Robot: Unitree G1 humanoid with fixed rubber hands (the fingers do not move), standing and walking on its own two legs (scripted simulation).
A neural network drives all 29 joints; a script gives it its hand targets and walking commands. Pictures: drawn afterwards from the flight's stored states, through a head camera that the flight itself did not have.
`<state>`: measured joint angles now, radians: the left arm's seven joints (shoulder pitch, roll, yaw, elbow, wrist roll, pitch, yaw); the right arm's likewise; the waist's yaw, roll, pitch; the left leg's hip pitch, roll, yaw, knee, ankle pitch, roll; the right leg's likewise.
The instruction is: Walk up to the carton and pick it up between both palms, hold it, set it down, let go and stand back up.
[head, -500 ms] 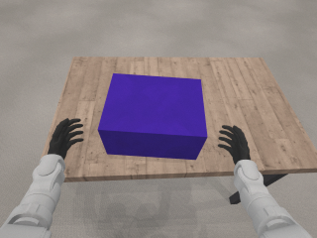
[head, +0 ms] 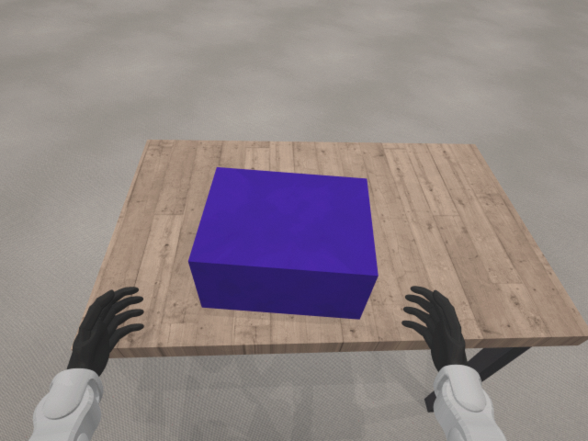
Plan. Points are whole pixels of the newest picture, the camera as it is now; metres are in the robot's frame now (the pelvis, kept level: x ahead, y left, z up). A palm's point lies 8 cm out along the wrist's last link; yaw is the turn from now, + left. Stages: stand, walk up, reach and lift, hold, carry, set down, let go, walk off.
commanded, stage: set down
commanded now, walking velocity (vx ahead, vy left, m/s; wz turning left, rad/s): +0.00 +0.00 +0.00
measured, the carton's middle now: (286, 241) +0.46 +0.02 -0.05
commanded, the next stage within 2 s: none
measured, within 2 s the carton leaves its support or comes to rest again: neither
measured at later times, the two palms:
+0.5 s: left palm (80, 416) +0.16 +0.26 -0.01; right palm (464, 421) +0.17 -0.20 -0.01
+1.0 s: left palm (111, 411) +0.17 +0.23 -0.03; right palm (462, 409) +0.19 -0.22 -0.03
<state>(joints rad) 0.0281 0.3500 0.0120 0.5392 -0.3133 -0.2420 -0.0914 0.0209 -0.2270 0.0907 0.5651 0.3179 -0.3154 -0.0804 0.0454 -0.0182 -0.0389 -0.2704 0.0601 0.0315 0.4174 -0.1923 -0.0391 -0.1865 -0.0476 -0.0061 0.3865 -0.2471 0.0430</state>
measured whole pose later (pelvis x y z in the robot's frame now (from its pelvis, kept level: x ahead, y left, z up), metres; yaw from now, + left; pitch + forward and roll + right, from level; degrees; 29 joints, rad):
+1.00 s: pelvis +0.03 +0.00 +0.00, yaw -2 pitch -1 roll +0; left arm 0.38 0.25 0.01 0.25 -0.15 -0.08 -0.03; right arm 0.35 -0.21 0.05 0.37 0.19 -0.24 -0.02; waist 0.06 -0.01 0.05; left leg -0.11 0.07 0.06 0.33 -0.20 -0.05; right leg -0.02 -0.04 0.02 0.27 -0.23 0.04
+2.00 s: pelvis +0.01 +0.00 +0.00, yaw -1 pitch -2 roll +0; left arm 0.23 0.24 0.00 0.46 -0.05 0.11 -0.02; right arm 0.22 -0.16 0.01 0.66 0.01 -0.20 0.00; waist 0.01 -0.01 0.07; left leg -0.12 0.07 0.05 0.37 -0.21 -0.05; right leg -0.05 -0.04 0.02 0.33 -0.25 0.04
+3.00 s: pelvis -0.01 +0.00 +0.00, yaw -1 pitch -2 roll +0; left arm 0.24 0.40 0.01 0.92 0.03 0.00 -0.01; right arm 0.18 -0.39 0.00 1.01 -0.03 -0.01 0.02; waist 0.01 -0.02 0.01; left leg -0.19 0.06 0.04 0.42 -0.20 -0.03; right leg -0.12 -0.05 0.01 0.42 -0.27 0.04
